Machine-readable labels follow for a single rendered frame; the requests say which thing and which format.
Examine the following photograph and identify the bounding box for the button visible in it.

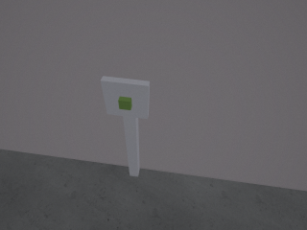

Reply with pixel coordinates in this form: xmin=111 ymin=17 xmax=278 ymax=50
xmin=118 ymin=96 xmax=132 ymax=110

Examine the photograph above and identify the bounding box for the panel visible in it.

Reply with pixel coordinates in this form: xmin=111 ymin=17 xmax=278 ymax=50
xmin=101 ymin=76 xmax=150 ymax=177

